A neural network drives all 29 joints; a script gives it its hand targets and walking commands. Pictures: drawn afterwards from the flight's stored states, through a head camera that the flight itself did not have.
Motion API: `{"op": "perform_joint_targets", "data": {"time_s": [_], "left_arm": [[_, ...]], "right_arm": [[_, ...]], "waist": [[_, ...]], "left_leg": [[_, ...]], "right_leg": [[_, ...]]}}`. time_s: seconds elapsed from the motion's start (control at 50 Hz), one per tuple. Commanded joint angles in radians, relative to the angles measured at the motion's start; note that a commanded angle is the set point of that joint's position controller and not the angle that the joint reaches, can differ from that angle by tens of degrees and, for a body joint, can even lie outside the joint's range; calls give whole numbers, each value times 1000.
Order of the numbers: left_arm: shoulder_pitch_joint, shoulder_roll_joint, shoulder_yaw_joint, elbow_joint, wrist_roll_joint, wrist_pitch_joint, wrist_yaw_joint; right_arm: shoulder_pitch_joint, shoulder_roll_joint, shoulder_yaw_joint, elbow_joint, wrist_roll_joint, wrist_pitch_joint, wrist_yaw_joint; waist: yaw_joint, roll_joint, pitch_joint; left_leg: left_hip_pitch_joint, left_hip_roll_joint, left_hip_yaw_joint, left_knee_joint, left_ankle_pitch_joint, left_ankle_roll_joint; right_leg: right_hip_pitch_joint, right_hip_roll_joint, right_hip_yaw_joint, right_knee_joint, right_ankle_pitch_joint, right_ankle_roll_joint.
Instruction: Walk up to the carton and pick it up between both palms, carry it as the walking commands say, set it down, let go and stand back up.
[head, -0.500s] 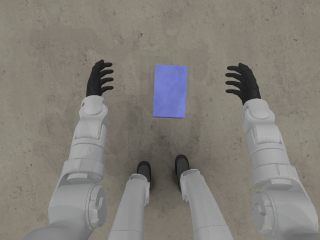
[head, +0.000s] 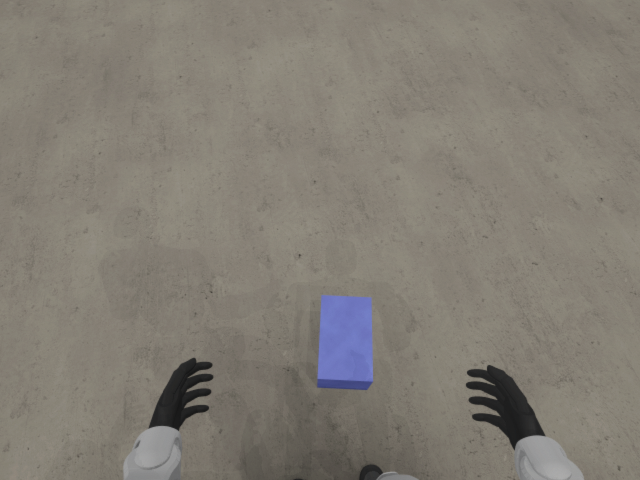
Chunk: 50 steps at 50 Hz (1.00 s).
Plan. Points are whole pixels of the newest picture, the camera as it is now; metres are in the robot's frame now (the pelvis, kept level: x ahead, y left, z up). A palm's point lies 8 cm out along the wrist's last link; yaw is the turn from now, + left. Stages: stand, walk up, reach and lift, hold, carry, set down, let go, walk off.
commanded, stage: let go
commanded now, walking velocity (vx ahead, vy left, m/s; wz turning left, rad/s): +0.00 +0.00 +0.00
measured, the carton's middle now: (344, 342) +0.46 -0.06 -0.70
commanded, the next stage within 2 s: stand in 0.56 s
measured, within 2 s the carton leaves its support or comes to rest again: neither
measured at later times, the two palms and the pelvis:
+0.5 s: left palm (164, 475) +0.14 +0.20 -0.07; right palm (547, 453) +0.15 -0.25 -0.07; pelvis -0.01 -0.03 +0.00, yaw +1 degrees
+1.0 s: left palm out of the picture +0.12 +0.25 -0.09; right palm (599, 478) +0.13 -0.32 -0.09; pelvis +0.02 -0.04 +0.00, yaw +1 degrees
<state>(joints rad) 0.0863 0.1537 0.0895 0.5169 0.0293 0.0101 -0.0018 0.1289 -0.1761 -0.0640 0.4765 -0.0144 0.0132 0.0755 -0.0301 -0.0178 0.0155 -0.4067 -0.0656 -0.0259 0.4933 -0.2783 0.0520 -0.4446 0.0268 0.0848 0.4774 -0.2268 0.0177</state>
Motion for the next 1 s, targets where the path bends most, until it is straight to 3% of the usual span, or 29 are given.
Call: {"op": "perform_joint_targets", "data": {"time_s": [0.0, 0.14, 0.2, 0.26, 0.36, 0.54, 0.56, 0.58, 0.62, 0.82, 0.98], "left_arm": [[33, 109, -8, -177, -15, -19, -18], [62, 138, -37, -216, -41, 48, -56], [48, 140, -45, -230, -44, 70, -64], [48, 144, -34, -233, -42, 84, -69], [81, 150, -4, -224, -31, 98, -71], [113, 172, -6, -213, -10, 63, -38], [128, 274, 17, -44, -8, 45, -2], [138, 296, 20, -25, 2, 37, 12], [109, 292, 16, 3, 7, 12, 18], [78, 292, 15, 144, 2, -29, 22], [71, 319, 19, 205, 3, -35, 20]], "right_arm": [[5, -146, -17, -167, -1, -19, 7], [-17, -165, 4, -191, 6, 57, 24], [-13, -160, -3, -187, -6, 86, 28], [-7, -155, -17, -199, -17, 102, 23], [4, -146, -30, -219, -24, 115, 8], [20, -128, -3, -202, -27, 179, -38], [4, -234, -31, -55, -8, 116, -73], [27, -231, -31, -40, -12, 93, -81], [64, -221, -28, 2, -14, 56, -87], [65, -264, -21, 124, -23, -12, -96], [88, -295, -13, 183, -26, -34, -104]], "waist": [[20, 43, -231], [18, 64, 26], [9, 67, 78], [4, 47, 78], [8, -19, 42], [53, -8, -66], [43, 89, -119], [40, 70, -123], [17, 10, -130], [26, 10, -117], [31, 23, -95]], "left_leg": [[258, 48, -11, -93, 327, -68], [129, 95, -35, -224, -59, -50], [87, 109, -40, -257, -138, -39], [116, 99, -33, -239, -103, -39], [244, 49, -1, -155, 58, -51], [307, 23, 35, -62, 221, -65], [224, 58, 2, 10, 225, -85], [224, 54, -12, 9, 147, -85], [250, 83, -42, 10, 151, -68], [250, 120, -81, -16, 252, -46], [245, 136, -98, -53, 263, -40]], "right_leg": [[260, 14, -74, -44, 211, -15], [394, 24, -106, -32, 10, -11], [445, 32, -116, -15, -18, -4], [455, 30, -110, -21, -9, -2], [395, 7, -84, -80, 25, -8], [392, -5, -59, -38, 231, -8], [312, -66, 15, -40, 325, -4], [316, -86, 44, -54, 282, -8], [288, -96, 57, -52, 257, -35], [302, -92, 66, -63, 325, -34], [310, -89, 70, -69, 298, -41]]}}
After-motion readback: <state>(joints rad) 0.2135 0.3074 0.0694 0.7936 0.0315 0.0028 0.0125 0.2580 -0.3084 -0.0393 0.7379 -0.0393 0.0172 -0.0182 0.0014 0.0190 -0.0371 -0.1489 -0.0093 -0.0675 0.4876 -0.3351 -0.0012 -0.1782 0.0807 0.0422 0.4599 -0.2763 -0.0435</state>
